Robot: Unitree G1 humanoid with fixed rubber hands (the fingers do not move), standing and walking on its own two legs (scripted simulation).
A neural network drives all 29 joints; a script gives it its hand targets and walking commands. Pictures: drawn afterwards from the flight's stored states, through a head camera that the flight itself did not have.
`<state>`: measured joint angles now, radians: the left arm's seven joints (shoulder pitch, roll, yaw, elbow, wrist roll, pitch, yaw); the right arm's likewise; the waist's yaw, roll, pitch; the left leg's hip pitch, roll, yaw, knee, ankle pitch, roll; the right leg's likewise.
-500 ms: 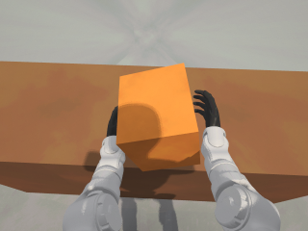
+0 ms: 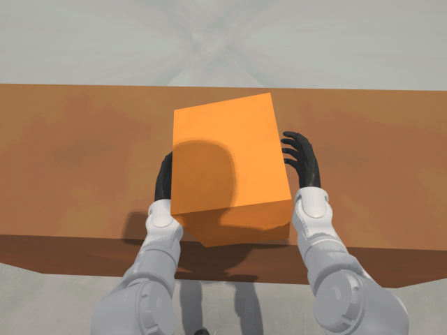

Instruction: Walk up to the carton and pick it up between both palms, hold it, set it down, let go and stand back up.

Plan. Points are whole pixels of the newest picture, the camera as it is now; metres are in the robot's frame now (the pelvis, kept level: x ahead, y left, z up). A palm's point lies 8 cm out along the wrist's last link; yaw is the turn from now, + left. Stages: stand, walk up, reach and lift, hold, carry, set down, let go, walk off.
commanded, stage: set down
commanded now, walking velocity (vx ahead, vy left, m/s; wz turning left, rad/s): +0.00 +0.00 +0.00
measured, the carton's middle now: (234, 177) +0.42 +0.04 -0.02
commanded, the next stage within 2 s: none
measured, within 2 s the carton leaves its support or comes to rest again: rests again in 1.18 s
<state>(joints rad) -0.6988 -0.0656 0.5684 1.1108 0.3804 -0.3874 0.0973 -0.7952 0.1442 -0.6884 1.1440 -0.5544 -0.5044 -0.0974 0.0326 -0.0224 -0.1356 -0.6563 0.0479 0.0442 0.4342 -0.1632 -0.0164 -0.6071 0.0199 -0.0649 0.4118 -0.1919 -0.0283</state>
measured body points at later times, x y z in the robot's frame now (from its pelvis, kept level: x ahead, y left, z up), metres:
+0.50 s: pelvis -0.01 +0.00 +0.00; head +0.12 +0.02 +0.43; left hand +0.39 +0.17 -0.03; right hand +0.42 -0.10 +0.00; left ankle +0.00 +0.13 -0.73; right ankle -0.02 -0.10 -0.73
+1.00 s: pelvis -0.01 +0.00 +0.00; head +0.12 +0.03 +0.43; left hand +0.40 +0.17 -0.04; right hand +0.42 -0.10 +0.00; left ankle +0.00 +0.13 -0.73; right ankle -0.02 -0.10 -0.73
